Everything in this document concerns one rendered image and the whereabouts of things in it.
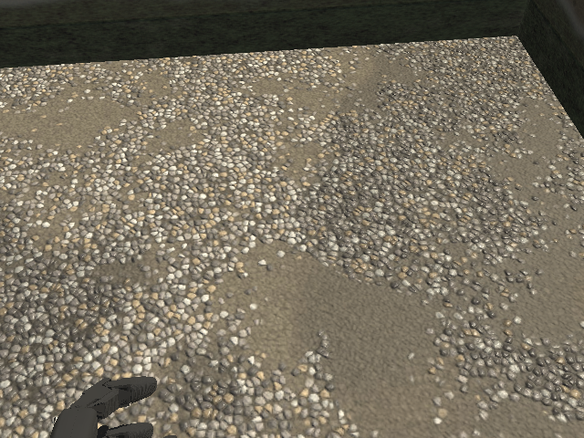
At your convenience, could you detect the robot left hand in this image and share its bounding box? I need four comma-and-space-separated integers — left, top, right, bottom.
50, 376, 177, 438

